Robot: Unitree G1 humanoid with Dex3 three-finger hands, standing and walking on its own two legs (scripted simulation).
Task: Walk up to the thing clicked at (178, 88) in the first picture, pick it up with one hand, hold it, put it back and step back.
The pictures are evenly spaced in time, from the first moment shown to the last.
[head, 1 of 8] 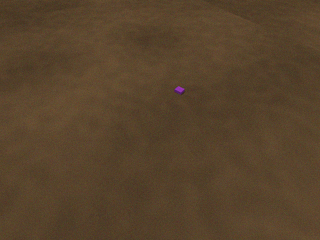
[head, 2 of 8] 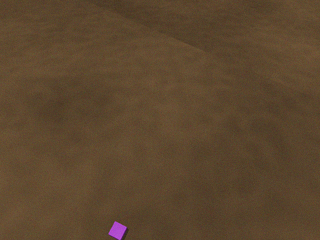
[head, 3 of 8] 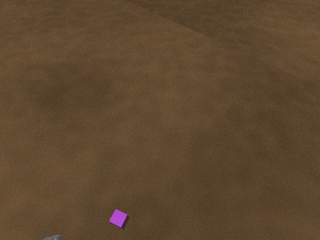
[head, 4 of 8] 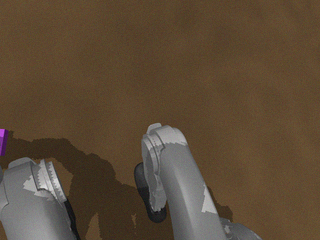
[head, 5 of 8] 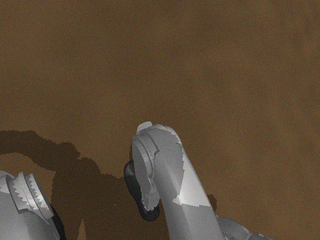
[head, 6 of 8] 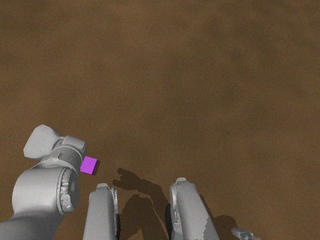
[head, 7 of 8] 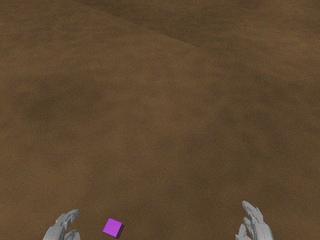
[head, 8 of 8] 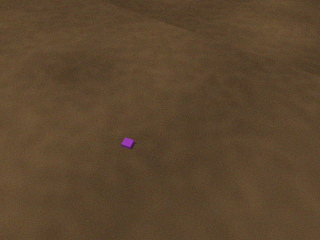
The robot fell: no
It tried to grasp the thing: yes
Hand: left
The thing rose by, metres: 0.01
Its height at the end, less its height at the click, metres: +0.00
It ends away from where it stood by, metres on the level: 0.00
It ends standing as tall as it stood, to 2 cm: yes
